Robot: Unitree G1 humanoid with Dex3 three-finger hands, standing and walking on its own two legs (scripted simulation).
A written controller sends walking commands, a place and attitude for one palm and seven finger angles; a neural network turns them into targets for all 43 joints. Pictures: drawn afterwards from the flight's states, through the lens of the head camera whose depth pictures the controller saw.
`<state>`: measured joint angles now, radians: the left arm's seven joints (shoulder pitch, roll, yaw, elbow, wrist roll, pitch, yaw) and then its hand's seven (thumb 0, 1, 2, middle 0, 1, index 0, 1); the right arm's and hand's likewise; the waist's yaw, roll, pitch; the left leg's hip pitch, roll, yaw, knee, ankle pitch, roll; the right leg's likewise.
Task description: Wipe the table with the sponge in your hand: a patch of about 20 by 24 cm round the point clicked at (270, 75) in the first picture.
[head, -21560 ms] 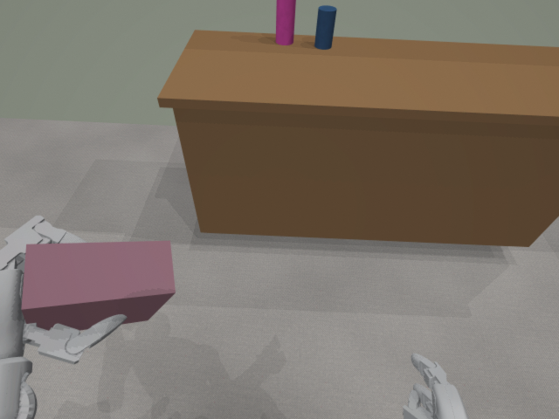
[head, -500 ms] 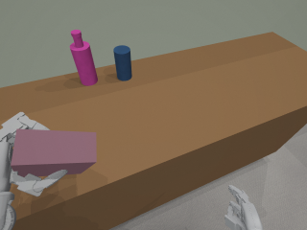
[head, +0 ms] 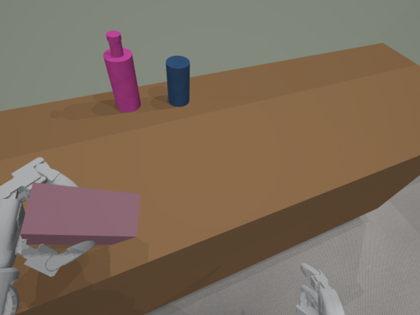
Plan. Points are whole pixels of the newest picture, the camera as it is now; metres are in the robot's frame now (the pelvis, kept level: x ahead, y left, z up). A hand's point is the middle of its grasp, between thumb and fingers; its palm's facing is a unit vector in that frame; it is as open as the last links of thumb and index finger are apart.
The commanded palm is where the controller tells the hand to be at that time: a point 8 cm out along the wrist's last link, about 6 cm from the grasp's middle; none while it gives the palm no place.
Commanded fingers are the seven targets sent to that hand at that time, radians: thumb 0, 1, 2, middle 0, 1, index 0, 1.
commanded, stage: come to a stop and stand still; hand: left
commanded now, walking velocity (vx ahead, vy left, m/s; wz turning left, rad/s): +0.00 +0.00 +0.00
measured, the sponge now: (95, 220) +0.22 +0.20 +0.11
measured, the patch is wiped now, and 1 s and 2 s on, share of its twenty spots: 0.00 0.00 0.00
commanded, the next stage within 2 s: look again from close up in 0.26 s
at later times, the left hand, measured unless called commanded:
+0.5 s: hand (45, 208) +0.22 +0.25 +0.15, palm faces +0.36 -0.85 -0.39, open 10.1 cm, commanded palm +0.16 +0.28 +0.18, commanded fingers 0.00 0.10 1.30 -1.20 -1.60 -1.20 -1.60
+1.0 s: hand (13, 167) +0.23 +0.26 +0.22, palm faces +0.50 -0.74 -0.45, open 10.1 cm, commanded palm +0.14 +0.26 +0.18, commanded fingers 0.00 0.10 1.30 -1.20 -1.60 -1.20 -1.60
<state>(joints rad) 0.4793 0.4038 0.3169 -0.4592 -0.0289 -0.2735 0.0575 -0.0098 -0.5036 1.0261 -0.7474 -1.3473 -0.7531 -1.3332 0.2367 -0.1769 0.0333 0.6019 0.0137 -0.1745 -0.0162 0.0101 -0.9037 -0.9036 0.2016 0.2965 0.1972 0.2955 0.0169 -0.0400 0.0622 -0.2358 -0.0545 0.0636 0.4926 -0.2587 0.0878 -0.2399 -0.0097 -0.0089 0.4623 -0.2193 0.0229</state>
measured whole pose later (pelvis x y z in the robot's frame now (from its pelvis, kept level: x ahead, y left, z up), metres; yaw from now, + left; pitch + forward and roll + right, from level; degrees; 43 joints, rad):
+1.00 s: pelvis -0.02 -0.03 +0.00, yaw +1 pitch +1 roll -1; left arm 0.18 0.57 0.51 -0.38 -0.03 -0.28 0.10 -0.01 -0.50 1.03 -0.75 -1.34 -0.75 -1.33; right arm 0.22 -0.22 0.07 0.59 0.00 -0.15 -0.01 0.01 -0.90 -0.90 0.20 0.30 0.20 0.30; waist 0.02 -0.05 0.04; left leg -0.32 -0.03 0.03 0.54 -0.24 0.05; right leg -0.32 0.02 -0.03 0.50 -0.21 -0.02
